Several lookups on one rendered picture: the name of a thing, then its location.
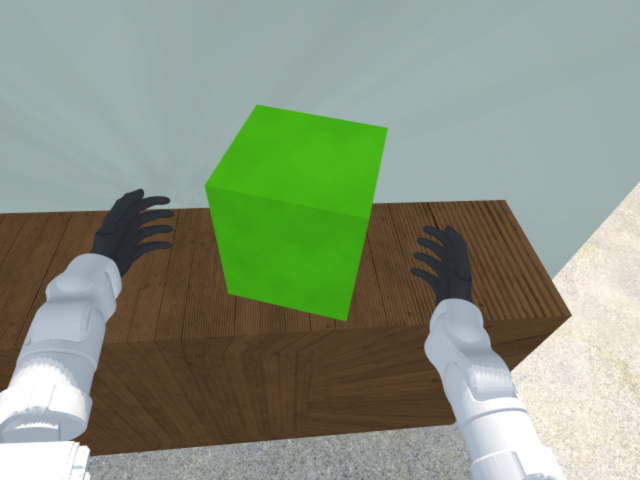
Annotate carton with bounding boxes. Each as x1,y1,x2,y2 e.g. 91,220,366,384
205,105,388,321

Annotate left robot upper arm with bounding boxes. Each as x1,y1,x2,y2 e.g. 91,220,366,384
0,441,91,480

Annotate right robot forearm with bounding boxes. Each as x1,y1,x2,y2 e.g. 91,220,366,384
424,298,566,480

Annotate robot right hand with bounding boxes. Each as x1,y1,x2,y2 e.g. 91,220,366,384
410,225,472,307

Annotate robot left hand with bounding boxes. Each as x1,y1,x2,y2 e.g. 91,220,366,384
90,189,174,277

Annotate pedestal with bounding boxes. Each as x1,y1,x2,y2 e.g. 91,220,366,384
0,200,572,456

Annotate left robot forearm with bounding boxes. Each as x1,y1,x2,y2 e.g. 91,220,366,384
0,253,122,444

